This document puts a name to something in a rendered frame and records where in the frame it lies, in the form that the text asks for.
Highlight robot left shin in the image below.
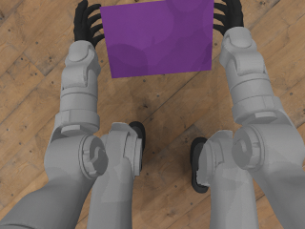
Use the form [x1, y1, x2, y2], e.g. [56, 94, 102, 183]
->
[100, 122, 137, 148]

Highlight robot right hand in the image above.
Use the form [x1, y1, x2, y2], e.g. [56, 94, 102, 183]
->
[213, 0, 244, 36]

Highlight robot left upper arm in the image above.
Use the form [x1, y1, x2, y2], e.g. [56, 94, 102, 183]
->
[0, 134, 109, 229]

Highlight left robot forearm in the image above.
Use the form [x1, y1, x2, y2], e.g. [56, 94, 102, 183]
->
[44, 40, 101, 172]

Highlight robot right upper arm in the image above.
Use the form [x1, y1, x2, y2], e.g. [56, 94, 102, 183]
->
[231, 123, 305, 229]

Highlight carton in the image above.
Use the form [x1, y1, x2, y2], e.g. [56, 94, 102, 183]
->
[99, 0, 214, 78]

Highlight right robot thigh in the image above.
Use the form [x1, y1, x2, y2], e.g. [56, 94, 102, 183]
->
[200, 137, 259, 229]

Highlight right robot forearm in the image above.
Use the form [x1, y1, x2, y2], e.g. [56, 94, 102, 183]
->
[218, 27, 305, 156]

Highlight robot left hand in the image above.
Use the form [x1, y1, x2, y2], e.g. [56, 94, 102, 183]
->
[73, 0, 105, 48]

